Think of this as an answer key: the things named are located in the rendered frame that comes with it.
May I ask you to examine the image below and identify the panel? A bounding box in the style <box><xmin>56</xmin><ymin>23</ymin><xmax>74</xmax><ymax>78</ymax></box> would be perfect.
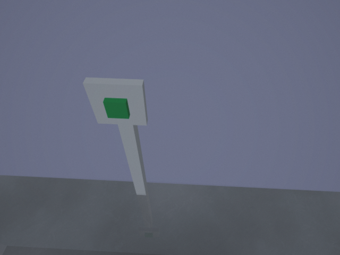
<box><xmin>83</xmin><ymin>78</ymin><xmax>148</xmax><ymax>195</ymax></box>

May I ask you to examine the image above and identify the button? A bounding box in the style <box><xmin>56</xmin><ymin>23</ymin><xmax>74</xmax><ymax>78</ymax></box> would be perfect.
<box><xmin>103</xmin><ymin>98</ymin><xmax>130</xmax><ymax>119</ymax></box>

